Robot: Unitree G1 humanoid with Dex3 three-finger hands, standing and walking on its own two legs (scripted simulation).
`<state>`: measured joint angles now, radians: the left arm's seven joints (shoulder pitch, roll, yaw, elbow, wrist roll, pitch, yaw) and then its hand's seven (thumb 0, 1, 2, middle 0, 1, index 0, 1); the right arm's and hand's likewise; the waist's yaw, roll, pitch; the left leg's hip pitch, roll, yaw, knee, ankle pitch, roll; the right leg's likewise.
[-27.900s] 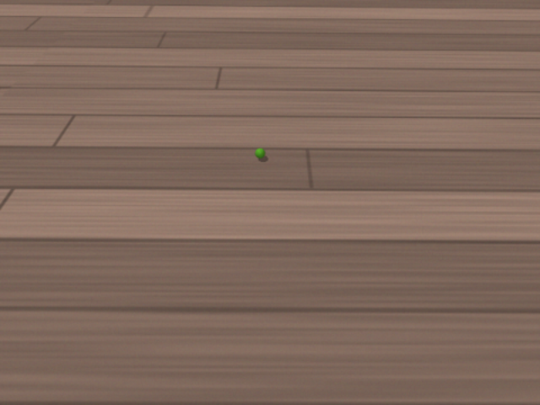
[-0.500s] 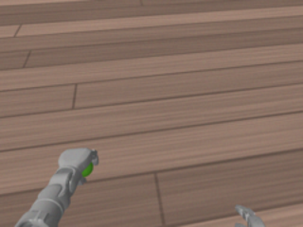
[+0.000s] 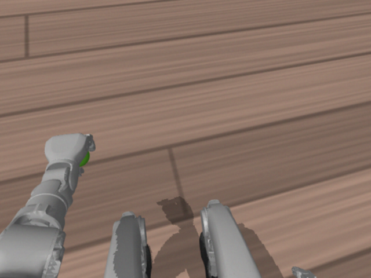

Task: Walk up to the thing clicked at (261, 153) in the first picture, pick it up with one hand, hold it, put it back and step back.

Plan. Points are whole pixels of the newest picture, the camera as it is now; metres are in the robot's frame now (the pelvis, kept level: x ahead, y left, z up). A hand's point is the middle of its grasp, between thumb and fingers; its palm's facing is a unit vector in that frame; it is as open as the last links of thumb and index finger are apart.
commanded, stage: crouch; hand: left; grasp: from above
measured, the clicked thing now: (77, 156) +0.43 +0.23 -0.15
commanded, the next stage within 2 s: lower in 1.14 s
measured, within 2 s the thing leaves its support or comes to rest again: neither
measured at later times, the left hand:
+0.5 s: hand (91, 172) +0.43 +0.24 -0.31, palm faces -0.46 -0.03 -0.89, open 7.5 cm
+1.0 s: hand (97, 174) +0.44 +0.24 -0.38, palm faces -0.47 -0.03 -0.88, open 7.4 cm
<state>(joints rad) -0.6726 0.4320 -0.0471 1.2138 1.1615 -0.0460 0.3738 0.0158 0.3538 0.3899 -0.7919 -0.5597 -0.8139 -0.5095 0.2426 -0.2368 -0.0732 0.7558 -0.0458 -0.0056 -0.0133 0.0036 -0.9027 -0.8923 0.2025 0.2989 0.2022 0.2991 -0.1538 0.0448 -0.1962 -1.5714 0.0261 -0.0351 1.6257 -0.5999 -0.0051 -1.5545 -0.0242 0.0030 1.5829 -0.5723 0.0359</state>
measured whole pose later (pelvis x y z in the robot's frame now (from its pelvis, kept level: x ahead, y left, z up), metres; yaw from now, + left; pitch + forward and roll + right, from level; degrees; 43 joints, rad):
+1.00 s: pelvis -0.02 +0.00 -0.20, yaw -3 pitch +36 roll -6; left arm -0.93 0.65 0.09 1.45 1.26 -0.16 0.41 0.01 0.34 0.33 -0.87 -0.48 -0.89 -0.44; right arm 0.17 -0.26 0.01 0.76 -0.13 -0.07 0.13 0.00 -0.91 -0.90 0.20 0.30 0.20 0.30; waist -0.24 0.01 -0.08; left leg -2.23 0.00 -0.12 2.29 -0.69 -0.03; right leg -2.19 -0.01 -0.03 2.22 -0.66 0.04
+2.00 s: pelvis -0.01 +0.00 -0.26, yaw -7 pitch +33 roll -10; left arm -0.98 0.81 0.17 1.62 1.32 -0.22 0.56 0.01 0.34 0.24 -0.92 -0.41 -0.94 -0.37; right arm 0.12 -0.29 0.12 0.77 -0.22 -0.14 0.22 0.00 -0.91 -0.89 0.20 0.30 0.20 0.30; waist -0.31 -0.05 0.05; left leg -2.37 -0.01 -0.20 2.52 -0.74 -0.04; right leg -2.30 0.01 -0.08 2.40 -0.68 0.06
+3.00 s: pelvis -0.02 +0.00 -0.27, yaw -11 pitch +28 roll -13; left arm -1.03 0.96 0.17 1.80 1.33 -0.24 0.67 0.01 0.34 0.28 -0.89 -0.44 -0.92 -0.40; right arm 0.08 -0.34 0.24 0.74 -0.29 -0.25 0.29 0.00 -0.91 -0.90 0.20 0.30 0.20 0.30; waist -0.38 -0.11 0.15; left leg -2.35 0.00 -0.26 2.58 -0.75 -0.03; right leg -2.27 0.04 -0.13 2.40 -0.65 0.07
